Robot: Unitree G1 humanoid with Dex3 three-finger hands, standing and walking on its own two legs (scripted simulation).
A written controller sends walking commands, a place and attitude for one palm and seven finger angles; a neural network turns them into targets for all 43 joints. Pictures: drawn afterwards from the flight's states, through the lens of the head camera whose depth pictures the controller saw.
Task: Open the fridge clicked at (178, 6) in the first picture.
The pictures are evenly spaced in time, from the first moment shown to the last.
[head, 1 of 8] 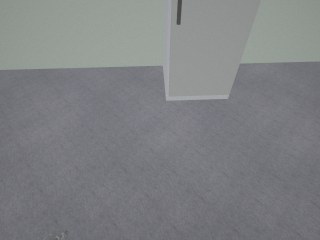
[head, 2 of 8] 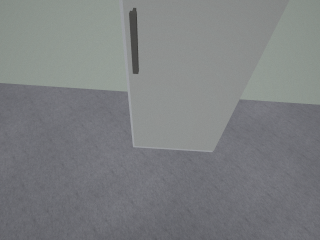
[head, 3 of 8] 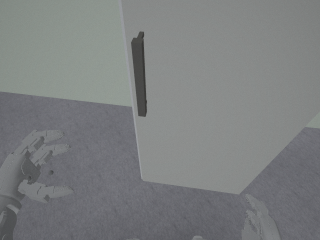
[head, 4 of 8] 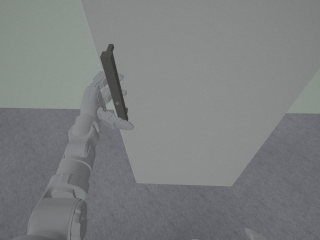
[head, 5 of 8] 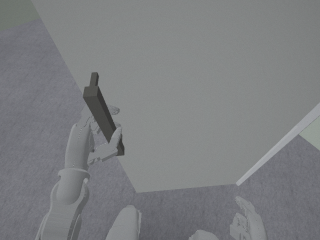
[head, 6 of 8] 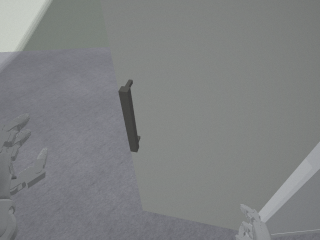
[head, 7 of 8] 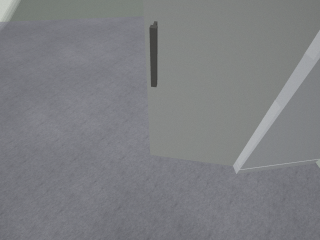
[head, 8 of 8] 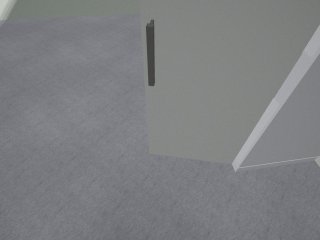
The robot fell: no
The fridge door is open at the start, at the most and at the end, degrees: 0 79 74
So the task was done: yes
